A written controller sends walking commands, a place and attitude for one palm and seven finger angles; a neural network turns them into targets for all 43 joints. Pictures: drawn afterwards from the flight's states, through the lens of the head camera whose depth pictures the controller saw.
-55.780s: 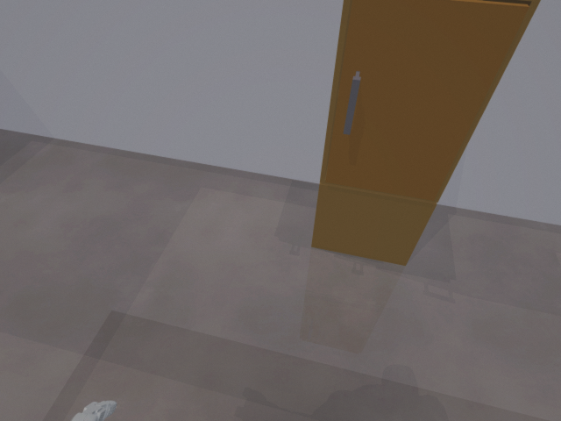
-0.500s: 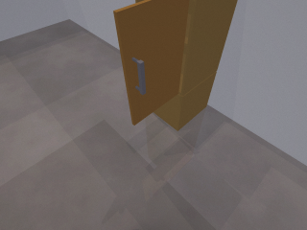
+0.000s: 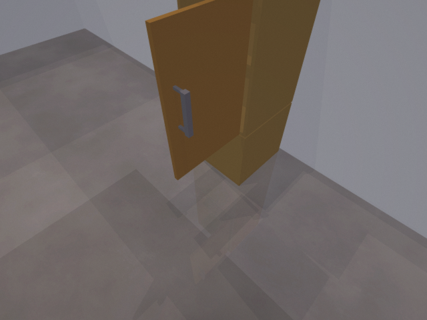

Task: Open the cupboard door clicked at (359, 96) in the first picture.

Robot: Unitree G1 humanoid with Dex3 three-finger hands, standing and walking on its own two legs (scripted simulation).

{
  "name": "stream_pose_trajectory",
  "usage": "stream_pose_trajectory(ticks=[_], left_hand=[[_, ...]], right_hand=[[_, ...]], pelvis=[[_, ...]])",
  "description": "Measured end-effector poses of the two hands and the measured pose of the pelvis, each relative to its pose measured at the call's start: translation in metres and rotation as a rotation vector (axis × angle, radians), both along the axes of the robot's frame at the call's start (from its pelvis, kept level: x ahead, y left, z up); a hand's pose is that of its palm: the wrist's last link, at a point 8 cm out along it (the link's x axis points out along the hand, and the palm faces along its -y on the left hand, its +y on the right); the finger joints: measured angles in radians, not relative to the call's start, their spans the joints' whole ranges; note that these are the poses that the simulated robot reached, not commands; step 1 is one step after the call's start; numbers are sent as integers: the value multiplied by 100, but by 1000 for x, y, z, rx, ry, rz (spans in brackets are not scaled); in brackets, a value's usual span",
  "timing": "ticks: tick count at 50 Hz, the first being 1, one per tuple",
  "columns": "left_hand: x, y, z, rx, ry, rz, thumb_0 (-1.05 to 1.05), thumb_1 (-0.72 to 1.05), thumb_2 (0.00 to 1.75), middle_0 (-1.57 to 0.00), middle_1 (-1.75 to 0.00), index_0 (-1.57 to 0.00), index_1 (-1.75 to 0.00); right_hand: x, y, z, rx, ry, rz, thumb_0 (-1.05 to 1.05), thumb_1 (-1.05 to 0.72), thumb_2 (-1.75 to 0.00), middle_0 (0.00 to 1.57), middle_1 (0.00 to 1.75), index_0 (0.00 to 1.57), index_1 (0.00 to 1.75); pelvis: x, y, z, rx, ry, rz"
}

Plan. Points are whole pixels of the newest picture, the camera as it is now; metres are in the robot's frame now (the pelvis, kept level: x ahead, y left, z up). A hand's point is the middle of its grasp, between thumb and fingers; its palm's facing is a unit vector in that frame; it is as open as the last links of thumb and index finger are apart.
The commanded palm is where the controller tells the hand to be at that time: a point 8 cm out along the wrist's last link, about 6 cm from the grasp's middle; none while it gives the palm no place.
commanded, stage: look to check the result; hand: left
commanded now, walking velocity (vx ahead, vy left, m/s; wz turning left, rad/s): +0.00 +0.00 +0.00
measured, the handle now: (183, 112) +0.68 +0.13 -0.02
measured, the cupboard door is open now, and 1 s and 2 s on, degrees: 90 90 90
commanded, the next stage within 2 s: stand and wait in 0.54 s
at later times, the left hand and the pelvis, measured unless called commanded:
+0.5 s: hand out of the picture +0.06 +0.19 -0.17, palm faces +0.01 -0.96 -0.27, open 7.4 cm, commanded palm none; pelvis +0.03 -0.02 +0.00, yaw +0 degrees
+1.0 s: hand out of the picture +0.09 +0.18 -0.16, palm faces +0.00 -0.96 -0.28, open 7.4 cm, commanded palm none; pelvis +0.05 -0.03 +0.00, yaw -1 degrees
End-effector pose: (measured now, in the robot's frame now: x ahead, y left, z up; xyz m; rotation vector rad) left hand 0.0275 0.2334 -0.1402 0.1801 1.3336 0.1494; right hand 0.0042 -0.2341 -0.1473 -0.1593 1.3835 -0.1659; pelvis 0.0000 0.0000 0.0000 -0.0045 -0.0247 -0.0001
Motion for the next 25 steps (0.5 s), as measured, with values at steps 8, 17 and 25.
stream_pose_trajectory(ticks=[8, 17, 25], left_hand=[[0, 4, 3, 28, 38, 12, 0, 90, 89, -20, -30, -21, -30], [10, 6, 7, 50, 44, 16, 0, 90, 89, -20, -30, -20, -30], [27, 3, 9, 57, 20, 11, 0, 90, 89, -20, -30, -20, -30]], right_hand=[[20, -7, 0, -1, -1, 10, 0, -91, -90, 20, 30, 20, 30], [47, -21, 2, -19, -27, 27, 0, -91, -90, 20, 30, 20, 30], [66, -33, 4, -35, -52, 39, 0, -91, -90, 20, 30, 20, 30]], pelvis=[[12, -6, 1, 2, 1, -1], [24, -11, 2, 5, 2, -2], [33, -16, 2, 10, 3, -2]])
